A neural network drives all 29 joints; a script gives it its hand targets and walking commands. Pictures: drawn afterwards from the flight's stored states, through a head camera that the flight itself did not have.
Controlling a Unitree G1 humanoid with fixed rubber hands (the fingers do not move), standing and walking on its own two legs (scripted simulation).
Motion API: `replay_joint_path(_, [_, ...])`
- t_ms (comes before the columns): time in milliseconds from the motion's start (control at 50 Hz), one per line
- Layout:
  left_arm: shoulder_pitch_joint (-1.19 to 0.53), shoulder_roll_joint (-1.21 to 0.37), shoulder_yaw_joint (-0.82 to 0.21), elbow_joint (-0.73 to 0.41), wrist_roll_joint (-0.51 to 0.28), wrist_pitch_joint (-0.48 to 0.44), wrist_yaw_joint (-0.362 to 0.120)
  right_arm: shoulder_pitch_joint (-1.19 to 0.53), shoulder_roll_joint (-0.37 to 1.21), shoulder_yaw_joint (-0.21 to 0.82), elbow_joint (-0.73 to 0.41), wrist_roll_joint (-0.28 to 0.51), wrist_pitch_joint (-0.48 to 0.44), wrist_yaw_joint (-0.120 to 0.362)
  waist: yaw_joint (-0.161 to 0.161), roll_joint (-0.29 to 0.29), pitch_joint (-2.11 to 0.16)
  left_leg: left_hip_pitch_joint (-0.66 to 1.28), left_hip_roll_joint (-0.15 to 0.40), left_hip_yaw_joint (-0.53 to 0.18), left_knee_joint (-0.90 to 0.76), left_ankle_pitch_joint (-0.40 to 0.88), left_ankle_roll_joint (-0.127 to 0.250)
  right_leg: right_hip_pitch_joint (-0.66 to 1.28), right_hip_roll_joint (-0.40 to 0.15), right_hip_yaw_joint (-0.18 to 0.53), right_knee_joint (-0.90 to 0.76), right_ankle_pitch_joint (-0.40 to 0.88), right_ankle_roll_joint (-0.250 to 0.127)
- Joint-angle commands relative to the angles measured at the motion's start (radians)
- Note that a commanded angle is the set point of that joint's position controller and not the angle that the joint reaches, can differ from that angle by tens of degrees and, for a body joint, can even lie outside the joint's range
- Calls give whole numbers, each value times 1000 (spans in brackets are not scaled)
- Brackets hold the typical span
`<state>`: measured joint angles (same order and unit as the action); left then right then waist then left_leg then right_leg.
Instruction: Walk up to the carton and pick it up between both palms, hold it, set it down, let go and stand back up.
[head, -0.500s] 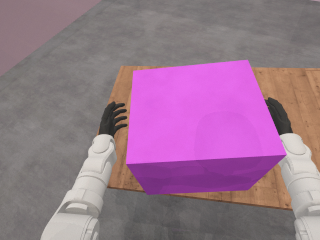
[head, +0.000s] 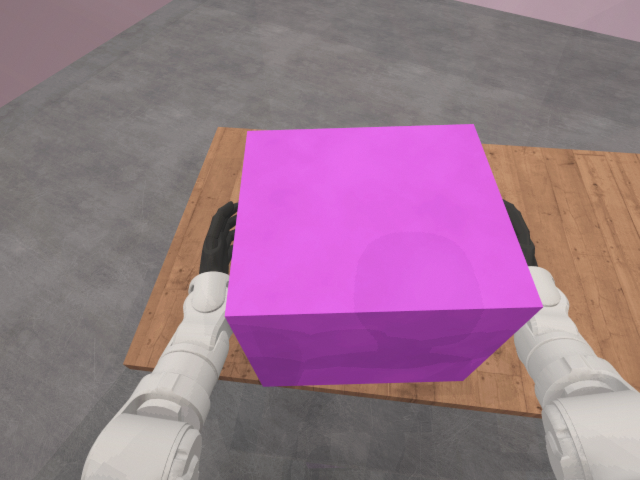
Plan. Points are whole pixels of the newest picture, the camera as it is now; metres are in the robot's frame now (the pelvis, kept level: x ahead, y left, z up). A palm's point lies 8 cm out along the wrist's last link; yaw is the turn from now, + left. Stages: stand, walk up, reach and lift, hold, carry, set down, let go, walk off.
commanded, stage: reach and lift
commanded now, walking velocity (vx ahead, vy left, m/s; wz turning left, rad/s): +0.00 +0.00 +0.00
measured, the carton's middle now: (361, 263) +0.41 -0.04 +0.01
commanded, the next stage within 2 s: none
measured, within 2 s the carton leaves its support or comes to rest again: leaves its support in 1.24 s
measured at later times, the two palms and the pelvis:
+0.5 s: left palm (214, 272) +0.39 +0.16 +0.02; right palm (507, 270) +0.40 -0.22 +0.01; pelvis -0.01 +0.00 +0.00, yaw +0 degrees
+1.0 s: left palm (214, 277) +0.38 +0.16 +0.02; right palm (507, 270) +0.39 -0.22 +0.02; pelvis +0.01 +0.00 +0.01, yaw +2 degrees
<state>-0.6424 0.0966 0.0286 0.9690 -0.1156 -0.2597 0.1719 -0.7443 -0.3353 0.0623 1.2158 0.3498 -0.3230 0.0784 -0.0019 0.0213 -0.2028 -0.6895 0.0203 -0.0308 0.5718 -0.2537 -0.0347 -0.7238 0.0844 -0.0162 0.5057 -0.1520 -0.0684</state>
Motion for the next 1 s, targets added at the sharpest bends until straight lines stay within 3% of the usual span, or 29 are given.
replay_joint_path(0, [-347,65,113,-95,56,-67,-28,-432,-116,1,-289,-64,-55,-40,38,-140,-716,-8,-39,72,-62,212,1,726,-115,124,56,535,154])
replay_joint_path(20, [-335,65,128,-42,43,-67,-35,-444,-108,15,-241,-64,-42,-49,47,-190,-616,-22,-37,72,-69,212,6,764,-118,118,55,559,162])
replay_joint_path(40, [-368,34,139,-29,63,-62,-38,-467,-63,29,-249,-67,-32,-49,48,-180,-626,-78,-39,68,-60,185,10,781,-140,163,57,524,174])
replay_joint_path(120, [-404,-4,101,-76,31,-94,-31,-458,-43,-5,-204,-103,-27,-55,21,-181,-613,-18,-24,61,-103,168,18,733,-113,112,28,391,153])
replay_joint_path(160, [-435,5,114,-111,19,-112,-18,-463,-5,-32,-286,-129,-17,-58,37,-238,-645,-7,-17,69,-96,128,34,685,-105,113,13,286,147])
replay_joint_path(180, [-457,14,95,-87,7,-126,-13,-470,-14,-57,-269,-139,-23,-62,12,-211,-669,29,-15,73,-87,162,25,645,-84,77,38,347,139])
replay_joint_path(220, [-471,17,97,-22,11,-120,-8,-492,7,-39,-271,-161,-1,-61,28,-239,-679,8,-21,75,-88,132,34,634,-86,82,38,347,141])
replay_joint_path(240, [-451,-17,74,-56,13,-119,-13,-445,7,-53,-225,-169,-2,-63,-10,-217,-687,28,-21,74,-81,153,24,651,-84,74,45,395,135])
replay_joint_path(260, [-472,-14,79,-46,15,-118,-10,-487,29,-48,-269,-169,4,-61,11,-205,-715,0,-25,77,-68,146,29,641,-86,84,52,364,128])
replay_joint_path(280, [-487,-12,77,-30,25,-107,-11,-488,3,-60,-236,-172,12,-64,-10,-175,-679,25,-17,63,-83,118,22,611,-91,76,37,334,128])
replay_joint_path(320, [-473,-39,48,-44,29,-115,0,-478,25,-72,-221,-173,1,-62,-2,-122,-697,42,-19,62,-61,109,15,599,-79,63,27,274,104])
replay_joint_path(340, [-427,-52,70,-36,45,-103,1,-462,49,-34,-238,-150,10,-55,44,-138,-646,54,-13,63,-73,125,18,594,-83,79,12,227,106])
replay_joint_path(360, [-503,-55,38,-45,24,-107,-9,-486,42,-64,-176,-159,11,-55,-24,-108,-672,56,-22,69,-57,111,10,577,-78,63,25,275,104])
replay_joint_path(380, [-529,-84,34,-111,38,-109,2,-500,35,-100,-227,-177,-9,-55,-21,-55,-732,103,-21,60,-61,161,-7,573,-71,43,19,316,90])
replay_joint_path(400, [-514,-83,31,-128,31,-111,2,-495,45,-73,-260,-155,-18,-51,2,-61,-754,138,-18,64,-33,230,-8,575,-67,34,46,395,97])
replay_joint_path(420, [-515,-85,25,-130,39,-104,6,-502,26,-98,-221,-161,-28,-56,-17,-42,-752,132,-13,54,-33,223,-14,562,-64,33,35,390,85])
replay_joint_path(460, [-491,-100,33,-104,45,-96,2,-498,50,-91,-264,-158,-26,-50,3,-64,-711,127,-22,59,-41,189,-3,553,-72,45,21,363,98])
replay_joint_path(520, [-504,-123,0,-103,51,-85,11,-496,46,-117,-208,-168,-12,-41,-8,-8,-650,126,-22,58,-63,153,-12,523,-71,41,5,266,82])
replay_joint_path(580, [-459,-145,21,-134,50,-110,5,-481,97,-97,-309,-189,-33,-46,15,-70,-689,95,-25,64,-49,183,1,601,-83,58,27,388,98])
replay_joint_path(620, [-533,-181,-2,-100,60,-104,-4,-520,124,-118,-230,-227,-11,-32,-5,-65,-630,107,-18,52,-76,107,2,551,-79,39,8,238,87])
replay_joint_path(660, [-475,-222,12,-59,74,-114,-27,-532,202,-82,-319,-246,-18,-23,18,-103,-679,63,-27,66,-79,138,11,627,-88,55,14,348,94])
replay_joint_path(680, [-505,-281,-17,-94,77,-125,-39,-498,258,-91,-287,-260,-23,-10,-6,-67,-668,90,-29,62,-87,140,6,641,-98,49,3,324,98])
replay_joint_path(700, [-463,-317,9,-59,101,-130,-52,-506,339,-58,-277,-280,-29,-7,29,-112,-641,51,-35,72,-87,144,22,683,-106,77,14,379,106])
replay_joint_path(720, [-454,-359,-3,-85,117,-142,-73,-472,393,-71,-287,-314,-36,0,-12,-114,-677,65,-41,69,-103,163,14,743,-109,76,7,463,118])
replay_joint_path(740, [-510,-440,-10,-77,119,-152,-100,-502,495,-20,-339,-340,-30,16,2,-152,-671,51,-49,69,-106,203,21,776,-111,65,25,551,122])
replay_joint_path(800, [-510,-672,-117,-52,163,-177,-148,-520,725,43,-365,-411,-64,66,-20,-106,-689,67,-48,40,-131,218,15,782,-110,57,13,590,111])
replay_joint_path(880, [-531,-687,-145,-67,177,-190,-154,-459,730,-2,-302,-436,-72,86,-55,-91,-657,105,-41,22,-153,236,4,782,-90,31,2,588,105])
replay_joint_path(920, [-532,-675,-159,-122,169,-206,-135,-469,709,13,-371,-415,-81,101,-14,-110,-692,83,-38,24,-144,211,12,770,-87,37,-5,536,101])
replay_joint_path(980, [-466,-678,-147,-73,184,-189,-143,-416,710,11,-301,-424,-78,93,-39,-114,-546,133,-43,20,-159,249,5,773,-83,31,-22,577,109])
